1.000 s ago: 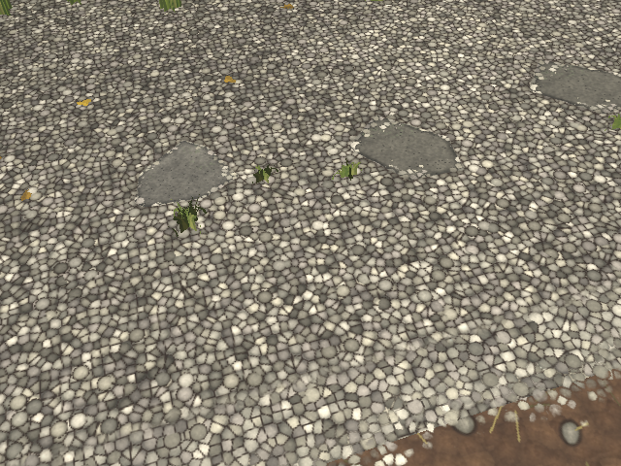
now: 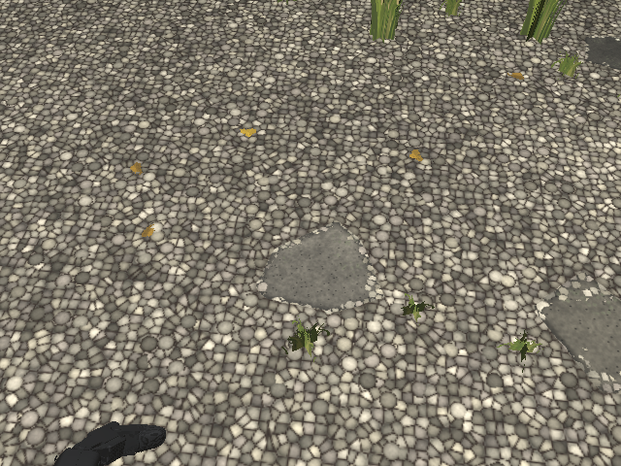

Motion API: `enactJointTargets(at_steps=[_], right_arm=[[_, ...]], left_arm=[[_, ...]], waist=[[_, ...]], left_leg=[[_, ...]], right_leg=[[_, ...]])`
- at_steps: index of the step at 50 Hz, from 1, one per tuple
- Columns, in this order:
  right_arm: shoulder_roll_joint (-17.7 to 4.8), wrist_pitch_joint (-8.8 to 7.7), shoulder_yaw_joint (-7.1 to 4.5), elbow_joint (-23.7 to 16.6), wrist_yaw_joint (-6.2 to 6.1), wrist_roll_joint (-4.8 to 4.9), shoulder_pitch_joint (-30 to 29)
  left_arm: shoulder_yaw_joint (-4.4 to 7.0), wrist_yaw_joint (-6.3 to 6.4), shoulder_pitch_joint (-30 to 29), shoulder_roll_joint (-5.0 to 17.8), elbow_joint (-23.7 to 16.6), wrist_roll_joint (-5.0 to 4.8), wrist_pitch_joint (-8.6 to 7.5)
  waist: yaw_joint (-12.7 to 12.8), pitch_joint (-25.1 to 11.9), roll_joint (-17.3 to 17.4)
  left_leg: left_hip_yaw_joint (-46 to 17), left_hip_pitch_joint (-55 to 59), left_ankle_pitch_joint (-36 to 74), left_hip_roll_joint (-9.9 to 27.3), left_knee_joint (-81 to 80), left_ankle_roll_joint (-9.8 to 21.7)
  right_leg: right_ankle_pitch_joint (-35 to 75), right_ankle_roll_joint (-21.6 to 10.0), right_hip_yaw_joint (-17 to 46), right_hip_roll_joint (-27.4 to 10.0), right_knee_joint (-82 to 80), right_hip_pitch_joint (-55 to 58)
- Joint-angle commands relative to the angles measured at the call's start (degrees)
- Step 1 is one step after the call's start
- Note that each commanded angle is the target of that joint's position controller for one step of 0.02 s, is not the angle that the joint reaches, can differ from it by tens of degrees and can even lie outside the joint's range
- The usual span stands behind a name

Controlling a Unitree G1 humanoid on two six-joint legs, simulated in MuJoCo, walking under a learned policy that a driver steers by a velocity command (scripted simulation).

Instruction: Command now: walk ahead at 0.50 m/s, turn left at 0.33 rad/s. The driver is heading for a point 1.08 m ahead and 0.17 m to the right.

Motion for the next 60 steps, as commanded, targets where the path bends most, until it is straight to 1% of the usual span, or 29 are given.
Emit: enactJointTargets(at_steps=[1, 2, 3, 4, 5, 7, 11, 15, 18, 21, 24, 26, 27, 28, 29, 30, 31, 33, 37, 43, 47, 50, 52, 54, 55, 56, 57, 59, 60], right_arm=[[-7.0, -1.58, -1.04, -3.4, 0.44, 0.43, -2.1], [-1.3, -1.66, 0.12, -4.3, 0.56, 2.08, 4.9], [-5.1, -1.31, -0.19, -3.2, 0.24, 0.46, 6.3], [-6.1, -0.89, -0.4, -3.1, 0.31, -0.44, 1.6], [-5.6, -0.95, -0.07, -3.9, 0.8, -0.77, -3.2], [-4.6, -0.26, 0.11, -4.9, 1.67, -1.25, -5.6], [-2.8, 0.81, 0.8, -4.9, 2.48, -1.75, -7.2], [-1.4, 0.65, 2.01, -8.3, 3.02, -1.72, -18.1], [0.1, 0.32, 3.09, -9.9, 3.23, -1.21, -24.5], [-0.6, 0.1, 3.2, -10.9, 2.9, -0.86, -27.9], [-1.8, -0.29, 2.78, -10.9, 2.33, -0.98, -27.2], [-3.3, -1.09, 1.76, -7.1, 1.54, -1.61, -16.6], [-6.1, -1.75, 0.68, -4.5, 0.84, -2.63, -7.2], [-11.7, -1.85, -0.72, -4.2, 0.09, -3.76, -0.5], [-11.9, -0.82, -1.2, -3.6, 0.36, -1.36, -1.3], [-8.0, -0.52, -0.32, -4.2, 0.55, -0.36, -6.5], [-4.5, -0.96, 0.54, -4.8, 0.78, -0.24, -10.6], [-1.5, -1.96, 1.34, -4.1, 0.54, -0.29, -12.9], [-2.6, -3.88, 0.81, -2.1, 0.32, 0.09, -10.3], [-1.9, -3.8, 0.95, 0.4, -0.1, 0.02, -6.3], [-3.2, -3.36, 0.73, 2.5, -0.8, -0.12, -2.1], [-4.5, -2.51, 0.45, 3.3, -1.38, -0.45, -1.6], [-6.3, -1.69, -0.04, 3.3, -1.72, -0.66, -2.4], [-7.4, -0.75, -0.39, 2.4, -1.46, -0.44, -3.4], [-3.6, -1.08, 0.48, -0.3, -0.88, 0.26, -2.5], [-2.5, -1.72, 0.38, -4.2, 0.13, 0.44, -4.6], [-4.8, -2.34, 0.09, -5.5, 0.4, -0.33, -11.5], [-3.7, -3.23, 0.43, -5.2, 0.5, 0.24, -11.1], [-3.4, -2.35, 0.41, -5.2, 0.43, -0.84, -10.5]], left_arm=[[3.84, 1.89, 19.4, 11.2, 1.4, 0.78, -1.99], [5.33, 2.3, 24.1, 16.9, 1.9, 1.91, -1.66], [5.54, 1.65, 22.6, 14.8, 3.0, 0.18, -0.69], [4.66, 1.31, 17.2, 10.1, 1.9, -0.46, -0.53], [3.87, 0.97, 14.2, 6.7, 1.8, -0.47, -0.77], [3.24, 1.09, 14.2, 5.1, 3.5, -0.39, -1.39], [3.53, 0.5, 18.4, 5.8, 6.6, -1.36, -3.07], [3.44, 0.51, 21.5, 5.2, 8.8, -1.61, -2.68], [3.64, 0.5, 24.3, 6.1, 10.5, -1.64, -2.56], [3.8, 0.67, 26.8, 6.9, 12.0, -1.35, -2.25], [3.96, 1.12, 26.7, 7.6, 13.1, -1.04, -1.72], [3.89, 1.3, 26.0, 7.7, 13.7, -1.34, -1.26], [3.34, 1.28, 25.9, 6.3, 12.9, -1.69, -1.33], [1.89, 0.97, 27.9, 0.9, 10.0, -3.0, -1.5], [3.2, 1.51, 29.5, 4.6, 11.0, -2.18, -0.93], [4.0, 1.61, 25.9, 6.6, 11.0, -1.38, -0.5], [3.69, 1.13, 23.5, 4.9, 10.8, -1.47, -0.57], [3.77, 0.5, 23.1, 3.5, 11.4, -0.61, 0.57], [3.99, -0.78, 20.1, 1.8, 10.7, -0.36, 2.25], [3.34, -1.62, 8.1, 0.1, 6.3, -0.42, 2.24], [2.54, -2.22, 0.9, -0.4, 3.2, -0.09, 2.1], [2.83, -2.15, 0.9, 0.6, 2.3, 0.11, 2.08], [3.59, -1.66, 6.1, 2.0, 3.5, 0.26, 2.1], [5.58, -0.8, 20.0, 5.4, 7.6, 0.84, 1.3], [7.61, 0.18, 25.3, 11.8, 8.4, 1.35, 1.4], [8.47, 0.23, 22.7, 15.6, 7.2, -0.31, 2.01], [8.13, 0.56, 21.9, 13.9, 7.5, -1.4, 2.58], [6.73, 1.11, 16.3, 8.5, 7.6, -1.53, 2.24], [6.26, 1.35, 14.6, 7.1, 7.5, -1.92, 1.79]], waist=[[12.3, -12.3, 1.2], [10.0, -19.6, -11.4], [8.4, -18.5, -10.8], [7.1, -8.6, -3.0], [7.2, -4.1, 0.9], [5.5, -1.1, -2.7], [4.6, -1.7, -3.9], [6.5, 1.0, -3.3], [8.2, 1.5, -3.5], [9.1, 1.7, -3.4], [7.7, 1.5, -3.4], [2.8, -3.8, -1.5], [-0.7, -9.6, 1.1], [-1.5, -17.3, 11.5], [-0.3, -18.1, 13.3], [1.8, -9.0, 7.2], [3.1, -3.5, 5.7], [5.8, 0.5, 6.6], [7.3, 1.0, 5.0], [5.5, 3.4, 4.8], [3.3, 4.4, 4.7], [4.4, 3.1, 5.6], [7.1, -0.7, 7.1], [13.5, -8.5, 4.7], [14.4, -14.4, -3.6], [11.4, -17.8, -11.1], [12.7, -11.9, -1.3], [7.5, -1.6, 3.8], [5.6, -0.3, 3.7]], left_leg=[[-1.8, -11.2, 41.6, 9.4, 25.5, 0.6], [4.8, -27.6, 7.0, 0.8, 44.1, -2.0], [5.4, -34.9, -5.6, 0.9, 51.0, -1.7], [4.7, -37.1, -0.4, 4.1, 52.7, -1.7], [5.2, -36.5, 3.2, 5.9, 50.1, -1.8], [6.3, -34.2, 4.9, 8.3, 45.0, -2.3], [8.6, -35.5, 7.4, 8.9, 41.2, -3.5], [12.9, -39.8, 15.3, 11.9, 30.1, -5.3], [15.5, -36.1, 19.9, 11.4, 20.0, -5.5], [16.6, -33.7, 19.8, 10.3, 14.8, -4.4], [16.8, -29.7, 15.2, 8.9, 11.0, -2.0], [17.9, -15.2, 15.0, 6.0, 4.9, 0.3], [11.7, -0.6, 13.7, 11.7, 4.5, 2.7], [-10.9, 15.1, 6.6, 29.0, 1.4, 7.2], [-24.0, 13.2, 5.3, 33.8, -4.7, 10.4], [-15.6, 5.7, 2.9, 30.8, -5.7, 8.9], [-8.4, -1.8, 5.0, 28.0, -8.3, 7.4], [1.2, -9.9, 11.4, 23.4, -11.9, 3.5], [10.3, -10.1, 22.1, 21.9, -14.2, 2.9], [19.8, -7.3, 30.5, 19.8, -13.9, 1.8], [23.1, -1.6, 37.8, 21.6, -11.8, 1.2], [25.7, 3.7, 54.5, 22.9, -5.3, 0.4], [27.1, 5.4, 69.2, 23.4, 5.3, 0.2], [28.1, -2.7, 59.8, 22.4, 27.9, -1.1], [28.3, -20.4, 31.5, 18.3, 47.5, -3.5], [19.6, -40.0, -8.0, 5.5, 63.7, -6.0], [11.3, -46.3, -2.6, 9.7, 63.3, -5.3], [11.6, -42.2, 4.7, 13.9, 52.7, -5.2], [11.3, -38.8, 5.0, 14.8, 49.2, -6.0]], right_leg=[[-7.3, -5.2, 6.9, -6.3, -5.0, 31.0], [-11.9, -12.2, 32.4, -22.2, -7.4, 46.3], [-17.4, -14.8, 45.8, -24.4, -13.5, 43.0], [-20.3, -14.1, 37.6, -21.9, -14.7, 34.3], [-15.8, -12.7, 29.3, -18.6, -15.6, 28.0], [-4.8, -10.1, 18.8, -13.4, -17.6, 22.1], [7.0, -11.1, 12.2, -11.9, -19.6, 22.4], [8.6, -10.9, 7.4, -9.9, -22.6, 23.0], [12.6, -9.9, 4.5, -9.0, -22.1, 23.3], [15.8, -9.6, 4.6, -10.8, -20.2, 26.5], [23.3, -8.8, 4.8, -12.8, -15.9, 30.1], [33.4, -7.2, 1.9, -10.4, -2.4, 29.3], [24.4, -6.0, 0.7, -8.0, 9.7, 20.6], [-4.0, -3.5, -3.5, -1.0, 29.2, 3.1], [-25.5, -3.9, 0.1, 3.2, 38.6, -4.9], [-21.6, -4.4, 3.2, -0.5, 40.4, -7.5], [-17.3, -4.4, 3.3, -2.6, 38.2, -6.7], [-13.6, -3.6, 3.0, -4.7, 33.7, -2.6], [-6.9, -2.3, 2.2, -5.0, 33.2, -5.2], [4.5, -1.4, -1.2, -4.7, 19.4, -9.7], [4.8, -3.3, -5.9, -3.4, 9.5, -8.1], [-1.8, -6.3, -8.6, -0.4, 6.2, -4.3], [-8.4, -9.1, -10.3, 3.4, 5.5, 2.8], [-8.8, -12.8, -7.2, 5.2, -1.6, 21.7], [-14.9, -17.9, 12.2, -8.7, -3.3, 38.0], [-9.7, -25.9, 42.6, -20.3, -11.9, 47.2], [-6.9, -23.8, 35.4, -18.5, -13.7, 43.7], [3.2, -18.8, 23.1, -14.1, -15.8, 28.8], [7.8, -17.3, 19.2, -11.3, -16.4, 24.1]])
